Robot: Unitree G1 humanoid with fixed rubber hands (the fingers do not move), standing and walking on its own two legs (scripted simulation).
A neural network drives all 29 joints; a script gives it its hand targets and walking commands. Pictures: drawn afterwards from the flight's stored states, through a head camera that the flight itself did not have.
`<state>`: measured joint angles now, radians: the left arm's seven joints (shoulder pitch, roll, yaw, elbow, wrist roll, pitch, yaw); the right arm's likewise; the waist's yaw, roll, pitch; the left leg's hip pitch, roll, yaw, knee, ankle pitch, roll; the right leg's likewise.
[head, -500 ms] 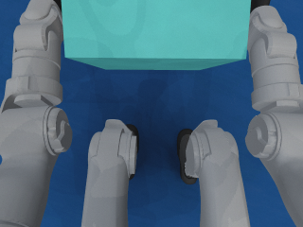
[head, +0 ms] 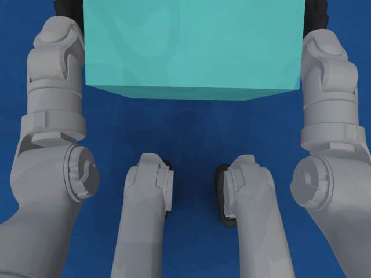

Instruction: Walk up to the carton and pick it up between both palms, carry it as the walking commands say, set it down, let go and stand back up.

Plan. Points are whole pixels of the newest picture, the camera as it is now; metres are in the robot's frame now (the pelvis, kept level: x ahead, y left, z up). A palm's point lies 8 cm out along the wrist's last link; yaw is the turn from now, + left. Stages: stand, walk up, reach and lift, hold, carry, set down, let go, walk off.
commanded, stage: reach and lift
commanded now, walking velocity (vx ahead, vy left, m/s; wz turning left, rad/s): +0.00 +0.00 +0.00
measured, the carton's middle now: (191, 41) +0.54 +0.03 -0.17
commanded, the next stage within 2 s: none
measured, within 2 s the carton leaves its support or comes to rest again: neither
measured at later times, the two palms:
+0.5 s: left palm (44, 10) +0.52 +0.23 -0.02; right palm (340, 25) +0.52 -0.16 -0.02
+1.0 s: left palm out of the picture +0.50 +0.22 +0.05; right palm out of the picture +0.50 -0.17 +0.05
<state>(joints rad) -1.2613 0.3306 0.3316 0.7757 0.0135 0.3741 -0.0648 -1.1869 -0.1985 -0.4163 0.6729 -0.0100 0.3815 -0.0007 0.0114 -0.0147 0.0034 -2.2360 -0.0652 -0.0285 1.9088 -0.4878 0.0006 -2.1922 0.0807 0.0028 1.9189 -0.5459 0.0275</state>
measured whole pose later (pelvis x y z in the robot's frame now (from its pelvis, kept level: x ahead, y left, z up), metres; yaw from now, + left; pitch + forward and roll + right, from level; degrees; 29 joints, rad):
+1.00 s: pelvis +0.01 +0.00 +0.12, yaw +1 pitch +45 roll -2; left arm -1.00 0.20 0.41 0.71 0.12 0.39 -0.11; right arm -0.93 -0.10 -0.47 0.61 -0.11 0.40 0.07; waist 0.00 -0.01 -0.18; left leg -1.85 -0.08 -0.06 1.48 -0.41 -0.01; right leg -1.81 0.09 0.04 1.48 -0.46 0.03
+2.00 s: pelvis +0.06 +0.00 +0.25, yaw +2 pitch +33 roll +0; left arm -0.62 0.08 0.39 0.57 0.18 0.38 -0.15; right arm -0.56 0.00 -0.44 0.49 -0.18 0.39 0.12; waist -0.01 -0.01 -0.20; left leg -1.21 -0.08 -0.09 0.94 -0.31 0.00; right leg -1.18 0.08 0.08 0.96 -0.35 0.01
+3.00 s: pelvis +0.11 +0.00 +0.34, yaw +2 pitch +7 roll +0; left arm -0.30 0.03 0.32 0.41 0.20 0.51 -0.18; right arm -0.24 0.05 -0.34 0.34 -0.20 0.51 0.15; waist -0.02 -0.02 -0.09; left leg -0.34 -0.06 -0.10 0.39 -0.16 0.01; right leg -0.31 0.05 0.10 0.39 -0.20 -0.01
